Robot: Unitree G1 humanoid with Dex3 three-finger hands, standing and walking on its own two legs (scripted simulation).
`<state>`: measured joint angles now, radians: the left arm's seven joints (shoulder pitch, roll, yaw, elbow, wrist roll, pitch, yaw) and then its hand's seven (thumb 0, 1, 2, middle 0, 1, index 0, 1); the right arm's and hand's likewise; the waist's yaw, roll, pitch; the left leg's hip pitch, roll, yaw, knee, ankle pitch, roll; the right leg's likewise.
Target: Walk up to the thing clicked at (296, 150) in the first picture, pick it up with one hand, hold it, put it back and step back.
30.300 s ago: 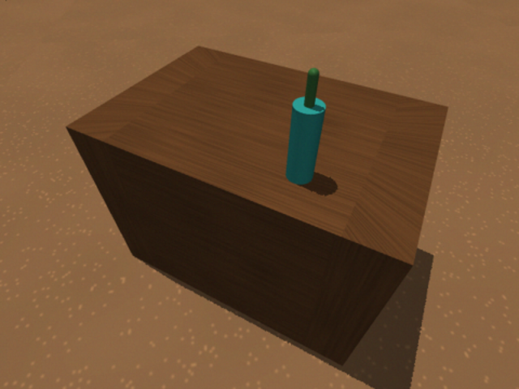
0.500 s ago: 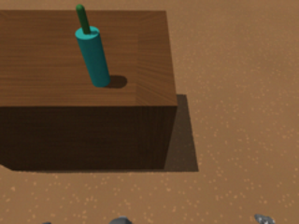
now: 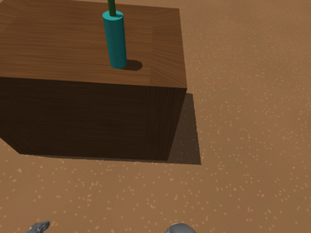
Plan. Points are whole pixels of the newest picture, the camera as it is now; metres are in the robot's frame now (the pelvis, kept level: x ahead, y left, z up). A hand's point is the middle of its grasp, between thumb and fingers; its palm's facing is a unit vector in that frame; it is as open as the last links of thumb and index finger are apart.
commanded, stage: step back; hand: left
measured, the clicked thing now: (114, 32) +0.78 +0.18 +0.08
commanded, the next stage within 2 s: stand in 1.96 s
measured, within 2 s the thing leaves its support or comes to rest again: neither
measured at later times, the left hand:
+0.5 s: hand out of the picture -0.05 +0.25 -0.15, palm faces +0.03 -0.91 -0.42, open 7.4 cm
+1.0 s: hand out of the picture -0.27 +0.22 -0.14, palm faces +0.02 -0.91 -0.41, open 7.4 cm
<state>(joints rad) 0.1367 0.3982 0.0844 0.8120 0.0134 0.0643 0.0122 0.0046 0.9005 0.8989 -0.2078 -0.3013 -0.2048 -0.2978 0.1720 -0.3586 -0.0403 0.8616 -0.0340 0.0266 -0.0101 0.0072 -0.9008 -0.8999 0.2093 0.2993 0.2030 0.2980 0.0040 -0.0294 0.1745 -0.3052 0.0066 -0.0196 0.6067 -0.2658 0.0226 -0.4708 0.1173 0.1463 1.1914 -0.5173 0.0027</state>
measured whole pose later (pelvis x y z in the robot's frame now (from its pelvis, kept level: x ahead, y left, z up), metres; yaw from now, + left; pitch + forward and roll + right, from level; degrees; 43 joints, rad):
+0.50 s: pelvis -0.17 -0.02 -0.01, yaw +3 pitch -2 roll +1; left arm 0.11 0.38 0.06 0.78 0.03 0.05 0.02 0.01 0.90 0.90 -0.21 -0.30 -0.21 -0.30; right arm 0.22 -0.40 -0.05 0.88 -0.02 0.04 -0.02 0.01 -0.90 -0.90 0.21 0.30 0.20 0.30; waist 0.00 -0.01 0.18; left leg -0.26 -0.05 -0.04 0.66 -0.37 0.00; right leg -0.41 -0.07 -0.01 0.73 -0.29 0.02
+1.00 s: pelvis -0.31 -0.05 +0.00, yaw +0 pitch -2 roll +1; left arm 0.23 0.35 0.06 0.93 0.05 0.00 -0.01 0.01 0.90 0.90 -0.21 -0.30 -0.21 -0.30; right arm 0.19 -0.41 -0.05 0.92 -0.02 0.04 -0.01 0.01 -0.90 -0.90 0.21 0.30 0.20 0.30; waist 0.04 0.03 0.10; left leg -0.41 -0.06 -0.11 0.94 -0.46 -0.01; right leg -0.25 -0.01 0.03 0.63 -0.35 -0.02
